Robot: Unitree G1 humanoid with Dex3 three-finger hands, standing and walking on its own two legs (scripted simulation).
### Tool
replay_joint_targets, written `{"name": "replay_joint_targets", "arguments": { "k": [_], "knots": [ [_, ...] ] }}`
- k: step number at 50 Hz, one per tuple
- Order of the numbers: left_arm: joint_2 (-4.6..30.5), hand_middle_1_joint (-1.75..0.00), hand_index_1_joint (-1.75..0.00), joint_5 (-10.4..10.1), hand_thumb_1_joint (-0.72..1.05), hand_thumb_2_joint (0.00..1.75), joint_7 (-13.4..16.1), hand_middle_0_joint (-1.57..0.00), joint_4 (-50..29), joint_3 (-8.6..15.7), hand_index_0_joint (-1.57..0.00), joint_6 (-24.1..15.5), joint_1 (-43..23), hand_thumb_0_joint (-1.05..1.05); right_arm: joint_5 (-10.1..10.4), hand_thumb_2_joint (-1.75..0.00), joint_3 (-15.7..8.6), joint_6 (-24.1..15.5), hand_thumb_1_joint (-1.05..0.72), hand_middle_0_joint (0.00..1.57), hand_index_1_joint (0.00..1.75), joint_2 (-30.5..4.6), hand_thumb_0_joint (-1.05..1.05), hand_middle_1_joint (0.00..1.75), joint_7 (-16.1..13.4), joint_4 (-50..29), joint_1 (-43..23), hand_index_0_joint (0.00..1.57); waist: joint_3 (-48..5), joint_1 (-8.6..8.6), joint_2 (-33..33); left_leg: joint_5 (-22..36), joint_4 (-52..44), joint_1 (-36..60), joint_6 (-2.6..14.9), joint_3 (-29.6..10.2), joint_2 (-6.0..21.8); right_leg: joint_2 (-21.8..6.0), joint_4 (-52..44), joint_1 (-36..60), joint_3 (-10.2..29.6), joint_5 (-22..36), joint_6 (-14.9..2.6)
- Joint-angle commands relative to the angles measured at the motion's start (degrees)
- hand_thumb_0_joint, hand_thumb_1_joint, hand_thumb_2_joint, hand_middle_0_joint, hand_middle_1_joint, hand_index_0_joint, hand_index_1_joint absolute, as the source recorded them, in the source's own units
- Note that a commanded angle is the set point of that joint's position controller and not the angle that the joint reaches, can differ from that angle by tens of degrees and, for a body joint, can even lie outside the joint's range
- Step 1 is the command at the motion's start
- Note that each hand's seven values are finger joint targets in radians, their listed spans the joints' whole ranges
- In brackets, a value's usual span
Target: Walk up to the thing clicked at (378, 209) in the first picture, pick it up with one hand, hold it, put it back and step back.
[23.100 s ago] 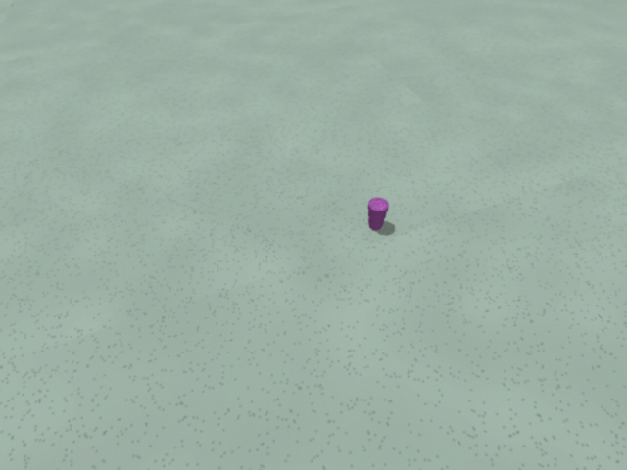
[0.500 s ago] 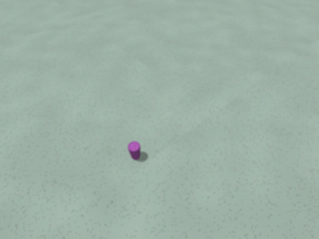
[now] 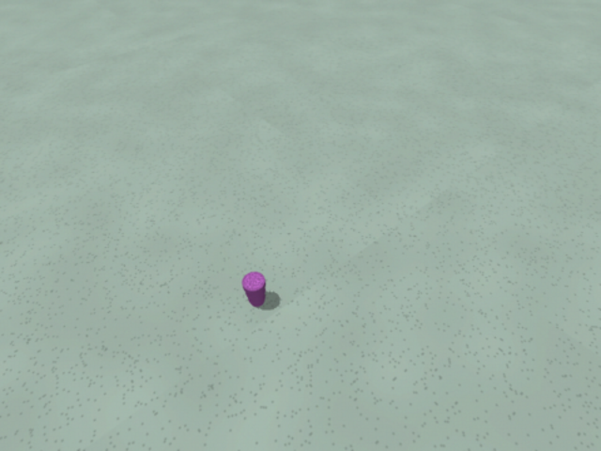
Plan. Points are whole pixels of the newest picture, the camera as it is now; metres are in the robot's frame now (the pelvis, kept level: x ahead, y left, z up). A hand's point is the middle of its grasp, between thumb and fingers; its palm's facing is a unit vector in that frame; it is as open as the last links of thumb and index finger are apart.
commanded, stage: walk up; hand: left
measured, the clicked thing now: (255, 291) +0.82 +0.21 -0.72
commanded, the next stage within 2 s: none
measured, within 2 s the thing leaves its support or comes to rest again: neither
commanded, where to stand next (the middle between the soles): +0.45 +0.01 m, yaw -3 degrees
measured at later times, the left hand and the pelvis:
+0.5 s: hand out of the picture +0.12 +0.27 -0.18, palm faces -0.04 -0.92 -0.38, open 7.4 cm; pelvis +0.13 -0.01 -0.03, yaw -2 degrees
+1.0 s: hand (155, 377) +0.28 +0.27 -0.13, palm faces -0.01 -0.88 -0.47, open 7.4 cm; pelvis +0.28 -0.02 -0.02, yaw -1 degrees
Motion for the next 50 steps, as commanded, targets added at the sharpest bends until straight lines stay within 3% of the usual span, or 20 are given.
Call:
{"name": "replay_joint_targets", "arguments": {
  "k": [1, 3, 6, 8, 9, 10, 11, 14, 19, 23, 25, 26, 31, 36, 39, 40, 41, 42, 45, 50],
  "knots": [
    [13.6, -0.3, -0.3, 0.9, 0.9, 0.9, 0.2, -0.2, -6.6, 4.5, -0.2, -1.9, 0.5, 0.0, -0.5, -0.9, -4.7, -2.0, -0.9, 0.2, 0.3, -14.9, 0.0, 0.3, 0.1, -6.7, 0.4, 0.2, 4.3, 0.58, 1.7, -18.9, -3.9, -4.2, 6.09, -12.6, 9.1, -3.8, 2.3, -9.6, 6.7, -13.0, -4.76],
    [13.3, -0.3, -0.3, 0.7, 0.9, 0.9, 0.2, -0.2, -7.5, 4.5, -0.2, -2.4, 1.3, 0.0, -0.4, -0.9, -5.3, -2.6, -0.9, 0.2, 0.3, -15.0, 0.0, 0.3, 0.0, -8.2, 0.8, 0.2, 2.5, 0.16, 3.0, -12.1, -3.1, 0.8, 7.42, -14.0, 10.3, -2.6, 4.4, -12.0, 4.8, -4.6, -4.29],
    [12.6, -0.3, -0.3, 0.9, 0.9, 0.9, -0.2, -0.2, -9.6, 4.6, -0.2, -2.6, 0.9, 0.0, -0.3, -0.9, -6.3, -2.3, -0.9, 0.2, 0.3, -17.5, 0.0, 0.3, 0.6, -10.1, 3.0, 0.2, 4.4, -0.91, 9.0, -23.3, -8.1, 0.5, 10.31, -18.9, 13.8, 0.8, 8.8, -15.2, -0.1, -9.6, -2.68],
    [12.8, -0.3, -0.3, 0.7, 0.9, 0.9, 0.1, -0.2, -8.6, 4.8, -0.2, -3.6, 6.3, 0.0, -0.2, -0.9, -6.3, -1.7, -0.9, 0.2, 0.3, -16.8, 0.0, 0.3, 0.8, -12.1, 0.1, 0.2, 6.1, 2.21, 8.1, -10.9, -1.1, -3.3, 9.74, -15.2, 13.1, 0.8, 2.1, -8.0, 0.4, -6.4, -3.01],
    [15.2, -0.3, -0.3, 0.8, 0.9, 0.9, 0.5, -0.2, -7.7, 5.5, -0.2, -4.2, 10.4, 0.0, 0.1, -0.9, -5.5, -1.8, -0.9, 0.2, 0.3, -14.1, 0.0, 0.3, 0.7, -13.9, -2.7, 0.2, 5.3, 4.38, 1.1, -1.0, 10.4, -11.8, 6.59, -8.0, 8.1, -2.1, -3.7, 2.0, 7.6, -2.3, -4.37],
    [20.4, -0.3, -0.3, 0.9, 0.9, 0.9, 1.0, -0.2, -7.0, 6.9, -0.2, -4.9, 15.6, 0.0, 0.6, -0.9, -4.4, -2.0, -0.9, 0.2, 0.3, -10.7, 0.0, 0.3, 0.8, -15.7, -4.4, 0.2, 4.5, 6.26, -12.7, -3.1, 28.3, -26.6, 2.11, 2.1, -1.5, -12.2, -9.7, 14.8, 25.1, 8.7, -7.36],
    [22.2, -0.3, -0.3, 0.5, 0.9, 0.9, 1.2, -0.2, -7.9, 7.0, -0.2, -5.1, 16.9, 0.0, -0.1, -0.9, -4.2, -2.2, -0.9, 0.2, 0.3, -10.8, 0.0, 0.3, -0.1, -16.5, -6.5, 0.2, 8.6, 6.79, -7.9, -15.2, 31.9, -36.7, 0.19, 0.3, -1.0, -20.9, -9.2, 18.0, 32.4, 25.7, -12.44],
    [17.1, -0.3, -0.3, -0.8, 0.9, 0.9, 2.1, -0.2, -11.0, 6.2, -0.2, -4.2, 14.5, 0.0, 0.4, -0.9, -4.4, -2.3, -0.9, 0.2, 0.3, -12.4, 0.0, 0.3, 0.1, -15.6, -2.4, 0.2, 3.8, 3.86, -3.3, -12.4, 32.4, -34.5, 0.84, -1.2, 1.9, -14.8, -2.0, 23.0, 17.0, 45.3, -10.73],
    [16.8, -0.3, -0.3, -0.4, 0.9, 0.9, 2.1, -0.2, -15.9, 5.7, -0.2, -3.8, 10.7, 0.0, 0.3, -0.9, -5.0, -1.8, -0.9, 0.2, 0.3, -10.6, 0.0, 0.3, 1.9, -19.0, -2.9, 0.2, 2.7, 2.61, -8.8, 2.4, 11.9, -17.9, 0.74, 4.4, 2.7, -8.4, -2.5, 10.3, 6.2, 36.6, -8.07],
    [13.6, -0.3, -0.3, -1.9, 0.9, 0.9, 1.7, -0.2, -18.3, 3.8, -0.2, -3.6, 12.0, 0.0, -0.7, -0.9, -9.1, -2.2, -0.9, 0.2, 0.3, -14.4, 0.0, 0.3, 0.9, -15.9, 15.4, 0.2, -8.6, -6.78, 2.1, 11.5, 7.8, 21.2, 5.07, 4.4, 1.5, -3.8, 23.3, -13.1, 1.3, 30.5, -4.36],
    [12.2, -0.3, -0.3, -2.5, 0.9, 0.9, 2.0, -0.2, -19.1, 3.6, -0.2, -3.5, 17.2, 0.0, -0.8, -0.9, -10.0, -2.6, -0.9, 0.2, 0.3, -20.3, 0.0, 0.3, 0.1, -18.4, 17.7, 0.2, -11.7, -6.41, 11.5, -15.6, -7.4, 18.0, 14.39, -34.1, 23.3, 6.8, 48.6, -24.3, 3.8, -12.6, -3.25],
    [16.8, -0.3, -0.3, -2.1, 0.9, 0.9, 2.2, -0.2, -18.0, 4.2, -0.2, -3.2, 16.7, 0.0, 1.5, -0.9, -10.4, -2.5, -0.9, 0.2, 0.3, -21.3, 0.0, 0.3, 0.4, -19.5, 13.1, 0.2, -8.3, -4.64, 6.6, -25.1, -12.3, 10.5, 16.82, -37.0, 25.8, 2.9, 52.7, -23.1, 7.5, -12.2, -3.82],
    [15.0, -0.3, -0.3, -0.8, 0.9, 0.9, 0.2, -0.2, -14.7, 4.8, -0.2, -3.1, 20.5, 0.0, 0.9, -0.9, -6.8, -3.2, -0.9, 0.2, 0.3, -15.2, 0.0, 0.3, 0.6, -21.4, 5.7, 0.2, 3.4, 1.13, 5.8, -9.3, -11.2, -11.2, 11.43, -9.9, 16.6, -3.8, 34.3, -15.2, 1.6, -5.2, -1.31],
    [14.2, -0.3, -0.3, -0.1, 0.9, 0.9, -0.9, -0.2, -15.3, 6.4, -0.2, -3.4, 21.6, 0.0, 0.3, -0.9, -7.1, -2.9, -0.9, 0.2, 0.3, -16.8, 0.0, 0.3, 1.7, -23.2, 4.5, 0.2, 1.8, 2.06, 11.2, -19.8, -9.0, -17.8, 9.99, -7.2, 14.4, -2.0, 16.6, -5.9, -3.9, -0.4, -0.72],
    [15.6, -0.3, -0.3, 0.3, 0.9, 0.9, 0.1, -0.2, -12.2, 8.1, -0.2, -3.8, 31.1, 0.0, -0.5, -0.9, -6.2, -1.2, -0.9, 0.2, 0.3, -14.0, 0.0, 0.3, 2.0, -25.2, -1.0, 0.2, -1.0, 8.59, 2.3, -28.3, 6.4, -33.7, 5.4, -1.0, 8.3, 0.6, 12.9, 14.1, -6.3, 2.9, -1.27],
    [18.2, -0.3, -0.3, 0.7, 0.9, 0.9, 0.9, -0.2, -11.9, 9.2, -0.2, -4.0, 34.6, 0.0, -0.5, -0.9, -5.2, -0.8, -0.9, 0.2, 0.3, -10.7, 0.0, 0.3, 1.8, -25.9, -0.8, 0.2, 0.1, 11.31, -9.4, -29.0, 21.8, -41.1, 3.37, 3.3, 3.6, -5.0, 4.7, 15.9, 4.4, -10.5, -2.83],
    [21.4, -0.3, -0.3, 1.6, 0.9, 0.9, 1.9, -0.2, -15.1, 9.0, -0.2, -5.0, 31.4, 0.0, 0.2, -0.9, -4.0, -0.4, -0.9, 0.2, 0.3, -7.7, 0.0, 0.3, 1.7, -26.1, 1.6, 0.2, 3.5, 9.34, -16.5, -18.3, 41.2, -43.0, 0.04, 0.5, -3.5, -20.1, -10.9, 6.3, 32.2, -31.9, -7.1],
    [23.0, -0.3, -0.3, 1.1, 0.9, 0.9, 2.4, -0.2, -18.6, 8.5, -0.2, -5.3, 22.2, 0.0, 0.6, -0.9, -5.0, -0.4, -0.9, 0.2, 0.3, -12.0, 0.0, 0.3, 1.5, -25.3, 3.0, 0.2, 8.3, 5.15, -8.5, -12.8, 43.2, -39.6, -0.73, -7.2, -1.0, -26.9, -17.9, -4.3, 42.5, -38.5, -11.81],
    [21.4, -0.3, -0.3, 0.2, 0.9, 0.9, 2.5, -0.2, -19.9, 7.7, -0.2, -6.0, 12.7, 0.0, 1.2, -0.9, -6.8, -0.6, -0.9, 0.2, 0.3, -16.4, 0.0, 0.3, 1.8, -19.7, 10.8, 0.2, 8.7, -0.29, -5.0, -3.6, 41.9, -30.9, -1.47, -7.7, 2.5, -19.3, -14.3, -9.7, 24.5, -26.7, -10.94],
    [18.6, -0.3, -0.3, 0.6, 0.9, 0.9, 2.1, -0.2, -19.9, 6.8, -0.2, -5.7, 11.7, 0.0, 1.0, -0.9, -5.8, -0.4, -0.9, 0.2, 0.3, -13.4, 0.0, 0.3, 2.2, -17.9, 11.8, 0.2, 6.0, 0.8, -10.1, -1.1, 28.2, -21.1, -2.71, -2.0, 3.5, -14.0, -9.1, -10.0, 5.4, -4.2, -10.26]
  ]
}}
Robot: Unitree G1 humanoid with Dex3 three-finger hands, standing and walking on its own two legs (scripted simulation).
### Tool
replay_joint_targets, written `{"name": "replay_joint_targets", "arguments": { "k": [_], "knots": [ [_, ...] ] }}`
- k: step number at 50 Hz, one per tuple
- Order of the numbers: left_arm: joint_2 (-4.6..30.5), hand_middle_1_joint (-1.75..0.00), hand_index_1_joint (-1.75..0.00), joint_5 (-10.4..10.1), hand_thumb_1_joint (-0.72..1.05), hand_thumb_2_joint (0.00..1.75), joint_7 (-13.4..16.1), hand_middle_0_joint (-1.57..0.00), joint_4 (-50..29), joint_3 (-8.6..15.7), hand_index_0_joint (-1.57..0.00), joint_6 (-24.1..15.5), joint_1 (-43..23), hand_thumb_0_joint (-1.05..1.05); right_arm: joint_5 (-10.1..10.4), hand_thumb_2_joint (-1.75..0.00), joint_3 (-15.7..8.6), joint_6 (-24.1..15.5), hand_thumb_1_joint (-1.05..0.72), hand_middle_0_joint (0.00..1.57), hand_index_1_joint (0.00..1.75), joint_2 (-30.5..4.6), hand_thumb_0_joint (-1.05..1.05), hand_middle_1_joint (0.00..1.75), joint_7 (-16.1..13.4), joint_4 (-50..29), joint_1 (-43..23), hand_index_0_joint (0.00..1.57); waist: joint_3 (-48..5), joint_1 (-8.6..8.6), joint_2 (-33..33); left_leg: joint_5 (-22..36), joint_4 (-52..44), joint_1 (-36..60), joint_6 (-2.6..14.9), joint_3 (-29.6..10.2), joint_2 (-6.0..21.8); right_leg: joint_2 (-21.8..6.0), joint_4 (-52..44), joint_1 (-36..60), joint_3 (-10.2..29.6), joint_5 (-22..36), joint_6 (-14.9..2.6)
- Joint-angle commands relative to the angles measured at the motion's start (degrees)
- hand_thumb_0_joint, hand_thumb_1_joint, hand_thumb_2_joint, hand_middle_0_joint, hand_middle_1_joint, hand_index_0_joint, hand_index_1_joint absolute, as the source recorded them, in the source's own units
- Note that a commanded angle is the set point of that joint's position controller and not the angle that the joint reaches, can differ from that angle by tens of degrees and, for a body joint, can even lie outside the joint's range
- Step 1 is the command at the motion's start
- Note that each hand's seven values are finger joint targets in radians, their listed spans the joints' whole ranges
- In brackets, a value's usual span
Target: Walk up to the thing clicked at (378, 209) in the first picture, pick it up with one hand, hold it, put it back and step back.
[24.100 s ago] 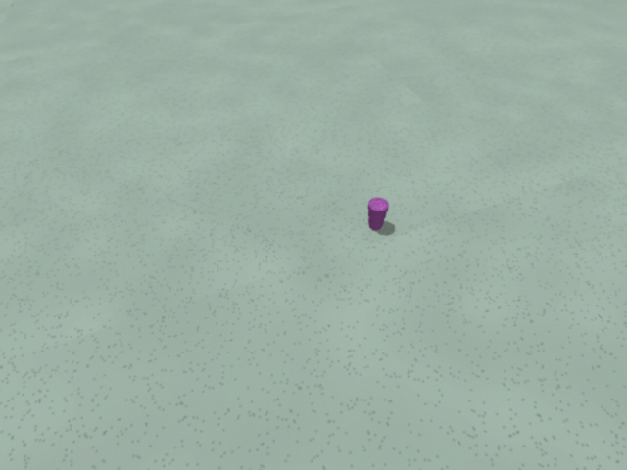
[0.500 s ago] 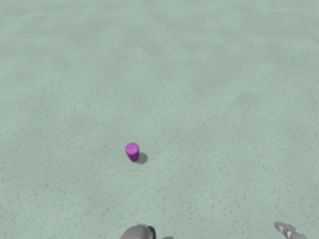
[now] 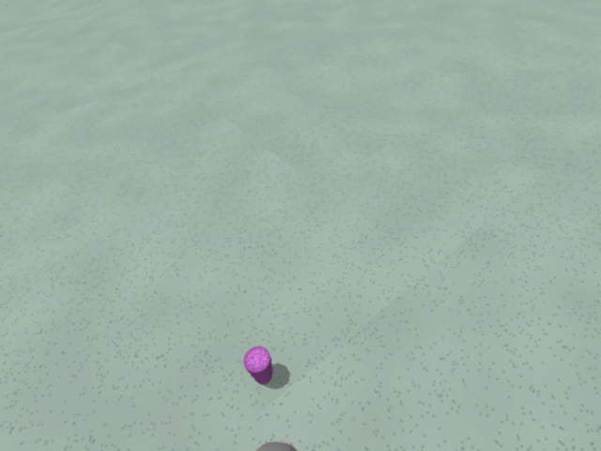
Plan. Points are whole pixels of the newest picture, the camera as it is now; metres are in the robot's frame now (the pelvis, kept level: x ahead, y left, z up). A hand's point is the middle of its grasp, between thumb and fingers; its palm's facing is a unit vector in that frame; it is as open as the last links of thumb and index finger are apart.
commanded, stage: walk up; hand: left
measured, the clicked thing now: (260, 367) +0.53 +0.25 -0.70
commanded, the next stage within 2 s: stand in 1.58 s
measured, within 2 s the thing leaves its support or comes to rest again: neither
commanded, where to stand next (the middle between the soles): +0.18 +0.04 m, yaw -1 degrees
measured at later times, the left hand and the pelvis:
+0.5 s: hand out of the picture +0.17 +0.29 -0.16, palm faces -0.03 -0.93 -0.38, open 7.4 cm; pelvis +0.09 +0.02 -0.02, yaw +1 degrees
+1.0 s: hand (164, 425) +0.21 +0.27 -0.14, palm faces -0.01 -0.95 -0.32, open 7.4 cm; pelvis +0.10 +0.02 +0.01, yaw +0 degrees
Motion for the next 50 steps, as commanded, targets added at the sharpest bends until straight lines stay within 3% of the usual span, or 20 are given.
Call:
{"name": "replay_joint_targets", "arguments": {
  "k": [1, 5, 7, 8, 9, 10, 11, 13, 14, 19, 21, 22, 23, 24, 25, 27, 29, 30, 35, 50],
  "knots": [
    [15.6, -0.3, -0.3, -0.1, 0.9, 0.9, 1.2, -0.2, -5.8, 4.3, -0.2, -1.7, -4.5, 0.0, 0.1, -0.9, -1.7, -1.8, -0.9, 0.2, 0.3, -7.3, 0.0, 0.3, -0.3, -4.1, -0.3, 0.2, 5.3, -0.78, -15.3, 0.6, -12.4, 0.5, -0.79, 2.4, 3.0, -10.7, -15.5, -2.7, 8.4, -1.5, -10.12],
    [15.5, -0.3, -0.3, -1.0, 0.9, 0.9, 1.2, -0.2, -5.4, 3.0, -0.2, 0.2, -3.9, 0.0, 0.1, -0.9, -1.0, -3.0, -0.9, 0.2, 0.3, -5.7, 0.0, 0.3, -1.6, -3.9, -1.7, 0.2, -0.7, -0.8, -14.3, 8.2, -25.7, 12.2, 0.51, 9.5, 0.9, -10.3, -2.6, -0.4, 3.7, 24.1, -8.86],
    [11.3, -0.3, -0.3, -1.5, 0.9, 0.9, 1.4, -0.2, -5.6, 1.4, -0.2, 1.4, -3.8, 0.0, -0.1, -0.9, -1.8, -4.0, -0.9, 0.2, 0.3, -8.5, 0.0, 0.3, -2.9, -1.0, 4.4, 0.2, -5.5, -4.2, -3.9, 14.6, -32.8, 24.1, 2.04, 8.0, 0.6, -6.4, 13.6, -4.4, 0.6, 17.4, -5.51],
    [7.9, -0.3, -0.3, -1.9, 0.9, 0.9, 1.2, -0.2, -7.0, 0.4, -0.2, 1.5, -0.8, 0.0, -0.6, -0.9, -3.3, -4.6, -0.9, 0.2, 0.3, -13.4, 0.0, 0.3, -3.4, -1.6, 7.8, 0.2, -8.9, -4.7, 6.8, 13.7, -35.0, 29.8, 5.24, -8.0, 10.9, -2.0, 24.2, -11.4, -0.4, 1.0, -2.56],
    [8.5, -0.3, -0.3, -2.1, 0.9, 0.9, 1.4, -0.2, -6.5, 0.6, -0.2, 2.3, 1.1, 0.0, -0.1, -0.9, -3.8, -4.7, -0.9, 0.2, 0.3, -18.5, 0.0, 0.3, -3.5, -3.2, 7.4, 0.2, -8.8, -3.73, 8.2, 11.8, -39.5, 30.2, 13.05, -29.1, 23.5, 4.2, 29.5, -19.8, 3.7, -17.4, -1.55],
    [13.5, -0.3, -0.3, -1.6, 0.9, 0.9, 2.2, -0.2, -5.0, 1.7, -0.2, 2.9, -2.7, 0.0, 1.2, -0.9, -4.5, -4.4, -0.9, 0.2, 0.3, -19.2, 0.0, 0.3, -3.4, -2.8, 5.9, 0.2, -7.9, -5.13, 3.6, 7.1, -40.4, 26.8, 18.22, -32.2, 25.3, 1.4, 34.6, -19.8, 8.3, -19.6, -2.23],
    [14.1, -0.3, -0.3, -1.6, 0.9, 0.9, 2.2, -0.2, -5.1, 1.8, -0.2, 3.1, -4.6, 0.0, 1.0, -0.9, -3.9, -4.2, -0.9, 0.2, 0.3, -16.7, 0.0, 0.3, -3.9, -3.5, 4.2, 0.2, -4.0, -4.39, -0.2, 8.2, -39.2, 23.2, 16.56, -25.3, 22.4, 0.5, 35.5, -20.6, 10.3, -17.3, -2.2],
    [12.9, -0.3, -0.3, -2.2, 0.9, 0.9, 2.0, -0.2, -3.2, 1.8, -0.2, 3.0, -3.7, 0.0, 0.5, -0.9, -2.3, -4.4, -0.9, 0.2, 0.3, -13.6, 0.0, 0.3, -4.7, -3.8, 0.2, 0.2, -0.7, -2.33, 2.4, 16.4, -36.1, 18.6, 12.7, -13.0, 17.1, -1.6, 30.1, -19.0, 10.4, -12.0, -2.41],
    [12.2, -0.3, -0.3, -2.2, 0.9, 0.9, 1.7, -0.2, -2.2, 1.7, -0.2, 3.1, -1.9, 0.0, 0.6, -0.9, -1.8, -4.6, -0.9, 0.2, 0.3, -13.3, 0.0, 0.3, -4.7, -3.9, -0.9, 0.2, -0.6, -1.23, 5.3, 18.4, -35.7, 16.0, 12.32, -9.5, 16.2, -1.9, 27.0, -16.0, 8.3, -10.3, -2.21],
    [9.6, -0.3, -0.3, -1.5, 0.9, 0.9, 1.3, -0.2, -0.2, 1.7, -0.2, 3.4, -5.2, 0.0, 0.1, -0.9, -0.6, -3.9, -0.9, 0.2, 0.3, -11.8, 0.0, 0.3, -4.9, -4.3, -4.5, 0.2, -3.1, -1.81, 6.3, 27.2, -30.7, 10.3, 11.66, -4.2, 15.1, 0.8, 12.1, -4.1, 2.8, -5.1, -1.1],
    [9.7, -0.3, -0.3, -1.1, 0.9, 0.9, 1.6, -0.2, 1.4, 2.0, -0.2, 3.2, -3.9, 0.0, 0.8, -0.9, 0.0, -3.1, -0.9, 0.2, 0.3, -11.1, 0.0, 0.3, -4.9, -4.8, -7.8, 0.2, -4.8, 0.21, 4.2, 22.6, -25.7, 7.5, 9.61, -2.7, 13.9, 2.0, 2.6, 2.5, 1.9, 3.0, -1.76],
    [11.4, -0.3, -0.3, -0.7, 0.9, 0.9, 1.6, -0.2, 1.1, 2.4, -0.2, 2.8, -5.3, 0.0, 1.3, -0.9, 0.7, -2.8, -0.9, 0.2, 0.3, -9.4, 0.0, 0.3, -4.9, -4.7, -7.4, 0.2, -5.1, 0.35, 0.9, 18.4, -22.8, 6.2, 7.01, -1.3, 11.8, 1.1, -1.2, 4.4, 4.1, 5.7, -2.82],
    [14.2, -0.3, -0.3, 0.0, 0.9, 0.9, 1.7, -0.2, 0.4, 3.0, -0.2, 2.3, -7.4, 0.0, 1.6, -0.9, 1.4, -2.6, -0.9, 0.2, 0.3, -6.9, 0.0, 0.3, -4.9, -4.6, -6.1, 0.2, -5.5, -0.71, -7.1, 11.5, -17.2, 3.1, 4.0, 1.2, 8.2, -6.3, -3.9, 4.9, 15.4, 11.1, -5.39],
    [16.1, -0.3, -0.3, -0.9, 0.9, 0.9, 1.4, -0.2, -0.8, 2.7, -0.2, 2.2, -12.3, 0.0, 1.8, -0.9, 1.8, -2.3, -0.9, 0.2, 0.3, -5.5, 0.0, 0.3, -5.2, -3.7, -6.3, 0.2, -5.0, -2.62, -12.1, -2.4, -13.4, 7.1, 1.64, 5.5, 2.3, -15.2, -7.8, -2.7, 25.2, 11.5, -11.2],
    [15.9, -0.3, -0.3, -1.2, 0.9, 0.9, 1.2, -0.2, -1.7, 2.2, -0.2, 2.3, -17.0, 0.0, 1.6, -0.9, 1.1, -2.2, -0.9, 0.2, 0.3, -7.1, 0.0, 0.3, -5.6, -1.2, -5.0, 0.2, -4.9, -3.83, -12.9, -7.3, -13.5, 13.8, 1.67, 5.1, 2.8, -16.4, -5.6, -7.5, 25.0, 14.3, -13.61],
    [13.2, -0.3, -0.3, -1.5, 0.9, 0.9, 1.2, -0.2, -0.8, 0.9, -0.2, 2.8, -18.5, 0.0, 1.5, -0.9, 1.0, -2.8, -0.9, 0.2, 0.3, -8.1, 0.0, 0.3, -5.3, 1.1, -5.1, 0.2, -3.4, -4.49, -10.0, 4.0, -23.5, 16.5, 2.36, 4.0, 4.3, -9.5, -1.8, -9.1, 15.0, 15.0, -7.65],
    [11.5, -0.3, -0.3, -1.5, 0.9, 0.9, 1.0, -0.2, 0.5, 0.6, -0.2, 3.5, -17.4, 0.0, 1.0, -0.9, 0.8, -3.5, -0.9, 0.2, 0.3, -10.9, 0.0, 0.3, -5.1, 1.6, -8.4, 0.2, -3.2, -2.32, -8.6, 9.9, -29.2, 13.0, 5.15, -4.3, 9.8, -2.9, 2.4, -5.8, 9.1, 10.1, -3.01],
    [11.7, -0.3, -0.3, -1.4, 0.9, 0.9, 1.0, -0.2, 1.7, 0.7, -0.2, 3.6, -16.2, 0.0, 1.1, -0.9, 1.0, -3.5, -0.9, 0.2, 0.3, -11.5, 0.0, 0.3, -5.0, 2.1, -9.6, 0.2, -4.4, -1.13, -7.4, 10.0, -29.3, 12.0, 6.01, -5.0, 11.0, -2.3, 2.8, -2.5, 8.5, 8.0, -2.85],
    [11.4, -0.3, -0.3, -1.9, 0.9, 0.9, 0.9, -0.2, 3.6, 0.2, -0.2, 3.5, -19.7, 0.0, 1.1, -0.9, 2.4, -3.2, -0.9, 0.2, 0.3, -8.9, 0.0, 0.3, -4.9, 5.5, -11.8, 0.2, -5.0, -2.14, -6.4, 9.1, -30.1, 14.8, 2.85, 0.9, 6.6, -5.6, -3.3, -0.9, 11.4, 9.9, -4.5],
    [9.6, -0.3, -0.3, -2.1, 0.9, 0.9, 0.5, -0.2, 10.4, -0.5, -0.2, 4.1, -25.2, 0.0, 0.8, -0.9, 3.6, -2.9, -0.9, 0.2, 0.3, -7.5, 0.0, 0.3, -4.5, 12.0, -16.2, 0.2, -4.2, -1.95, -6.4, 11.6, -40.6, 20.1, 1.41, 1.5, 8.0, -4.9, -13.6, 3.4, 9.4, 7.7, -1.39]
  ]
}}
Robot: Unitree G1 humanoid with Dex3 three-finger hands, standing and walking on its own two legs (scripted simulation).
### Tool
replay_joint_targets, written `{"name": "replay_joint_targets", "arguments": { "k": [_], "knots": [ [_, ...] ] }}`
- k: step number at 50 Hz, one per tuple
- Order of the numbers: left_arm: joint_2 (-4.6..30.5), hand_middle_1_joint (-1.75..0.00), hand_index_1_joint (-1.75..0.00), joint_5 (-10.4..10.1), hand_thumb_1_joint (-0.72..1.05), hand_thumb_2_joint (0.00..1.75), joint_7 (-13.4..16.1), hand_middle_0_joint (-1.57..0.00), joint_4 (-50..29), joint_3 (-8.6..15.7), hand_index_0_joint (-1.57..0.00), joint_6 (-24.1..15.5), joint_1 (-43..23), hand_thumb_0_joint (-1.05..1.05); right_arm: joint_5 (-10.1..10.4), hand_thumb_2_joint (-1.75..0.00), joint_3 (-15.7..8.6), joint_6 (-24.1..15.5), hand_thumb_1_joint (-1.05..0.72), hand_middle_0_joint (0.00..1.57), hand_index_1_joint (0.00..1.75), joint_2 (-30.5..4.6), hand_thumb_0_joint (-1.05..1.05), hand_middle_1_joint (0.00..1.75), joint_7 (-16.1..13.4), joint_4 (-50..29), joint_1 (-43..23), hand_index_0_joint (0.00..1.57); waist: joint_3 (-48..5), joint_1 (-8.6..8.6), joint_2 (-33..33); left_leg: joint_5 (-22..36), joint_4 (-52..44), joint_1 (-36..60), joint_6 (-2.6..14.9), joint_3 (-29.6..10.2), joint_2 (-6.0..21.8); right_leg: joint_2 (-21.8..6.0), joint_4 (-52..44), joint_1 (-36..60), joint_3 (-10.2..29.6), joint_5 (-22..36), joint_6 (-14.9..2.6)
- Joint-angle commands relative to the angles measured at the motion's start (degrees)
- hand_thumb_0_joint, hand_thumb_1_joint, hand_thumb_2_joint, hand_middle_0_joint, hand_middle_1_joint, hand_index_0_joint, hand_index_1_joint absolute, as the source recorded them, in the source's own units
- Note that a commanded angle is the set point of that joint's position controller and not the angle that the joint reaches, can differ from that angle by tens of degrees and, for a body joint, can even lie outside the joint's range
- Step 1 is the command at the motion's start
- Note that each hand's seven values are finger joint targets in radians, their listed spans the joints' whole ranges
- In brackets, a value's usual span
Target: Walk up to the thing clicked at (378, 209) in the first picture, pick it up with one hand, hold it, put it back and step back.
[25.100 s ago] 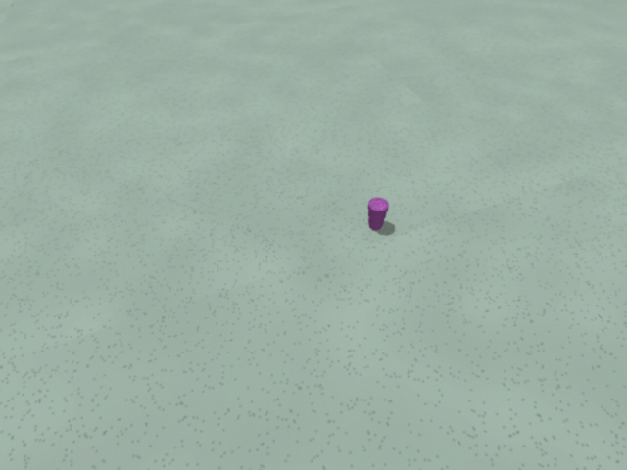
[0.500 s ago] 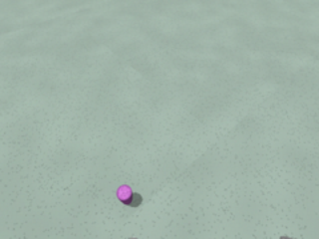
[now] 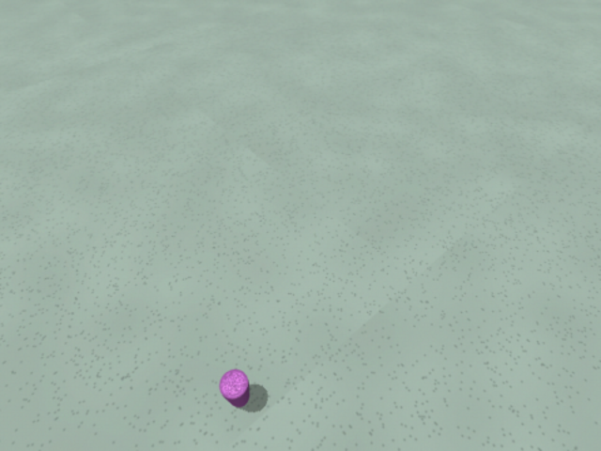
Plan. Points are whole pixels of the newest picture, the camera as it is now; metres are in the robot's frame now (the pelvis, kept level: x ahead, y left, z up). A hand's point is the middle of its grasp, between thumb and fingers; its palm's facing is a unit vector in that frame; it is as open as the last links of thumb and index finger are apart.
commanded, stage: walk up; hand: left
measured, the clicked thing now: (237, 391) +0.43 +0.23 -0.71
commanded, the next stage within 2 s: stand in 0.58 s
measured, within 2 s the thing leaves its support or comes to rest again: neither
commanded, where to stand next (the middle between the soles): +0.07 +0.03 m, yaw -2 degrees
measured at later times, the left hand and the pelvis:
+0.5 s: hand out of the picture +0.07 +0.26 -0.15, palm faces +0.00 -0.95 -0.31, open 7.4 cm; pelvis +0.00 +0.01 +0.01, yaw +0 degrees
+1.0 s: hand out of the picture +0.09 +0.26 -0.15, palm faces -0.02 -0.94 -0.34, open 7.4 cm; pelvis +0.02 +0.01 +0.01, yaw +0 degrees
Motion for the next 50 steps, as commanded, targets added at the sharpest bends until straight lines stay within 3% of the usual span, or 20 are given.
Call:
{"name": "replay_joint_targets", "arguments": {
  "k": [1, 26, 30, 36, 44, 50],
  "knots": [
    [12.3, -0.3, -0.3, 0.1, 0.9, 0.9, 0.9, -0.2, -2.1, 2.5, -0.2, -1.1, -3.5, 0.0, 0.2, -0.9, -2.2, -1.2, -0.9, 0.2, 0.3, -12.1, 0.0, 0.3, -0.6, -2.3, -3.3, 0.2, -5.4, 0.59, -0.5, 4.0, -7.1, 1.2, 3.08, -4.1, 5.1, -5.6, -8.8, 2.3, 5.7, 2.7, -2.89],
    [11.2, -0.3, -0.3, 0.5, 0.9, 0.9, 0.9, -0.2, 1.3, 2.5, -0.2, -1.2, -0.3, 0.0, 0.0, -0.9, -2.8, -1.1, -0.9, 0.2, 0.3, -11.7, 0.0, 0.3, -0.7, -0.4, -4.4, 0.2, -5.8, 0.55, 0.9, 2.8, -11.5, 2.7, 2.74, -4.5, 6.1, -5.4, -10.8, 4.6, 4.7, 5.4, -1.83],
    [11.8, -0.3, -0.3, 1.0, 0.9, 0.9, 1.3, -0.2, 1.0, 2.3, -0.2, -2.2, 0.4, 0.0, -0.5, -0.9, -2.9, -0.7, -0.9, 0.2, 0.3, -10.9, 0.0, 0.3, -0.5, -1.0, -4.3, 0.2, -6.0, 0.43, 0.8, 7.0, -9.8, 4.2, 2.3, -4.2, 5.7, -5.7, -10.9, 4.2, 4.9, 7.2, -1.41],
    [12.3, -0.3, -0.3, 0.9, 0.9, 0.9, 1.5, -0.2, 0.6, 2.1, -0.2, -2.3, 0.3, 0.0, -0.3, -0.9, -2.7, -0.2, -0.9, 0.2, 0.3, -10.9, 0.0, 0.3, -0.2, -1.0, -3.3, 0.2, -4.9, 0.19, 0.0, 2.8, -10.7, 3.0, 2.21, -4.7, 5.5, -5.6, -11.2, 3.7, 4.8, 4.4, -1.36],
    [12.2, -0.3, -0.3, 0.8, 0.9, 0.9, 1.7, -0.2, -0.1, 2.0, -0.2, -2.6, 0.5, 0.0, -0.3, -0.9, -2.8, -0.4, -0.9, 0.2, 0.3, -11.1, 0.0, 0.3, -0.2, -1.3, -3.0, 0.2, -7.6, 0.27, 0.4, 11.8, -9.1, 4.8, 2.48, -4.2, 6.0, -6.2, -9.7, 7.0, 4.2, 12.8, -1.28],
    [12.5, -0.3, -0.3, 0.8, 0.9, 0.9, 1.8, -0.2, -0.1, 2.0, -0.2, -2.4, 0.3, 0.0, -0.3, -0.9, -2.7, -0.2, -0.9, 0.2, 0.3, -10.9, 0.0, 0.3, -0.3, -1.5, -3.1, 0.2, -5.8, 0.44, -0.2, 9.0, -10.0, 4.2, 2.32, -4.5, 6.0, -5.9, -10.4, 6.2, 4.0, 8.6, -1.24]
  ]
}}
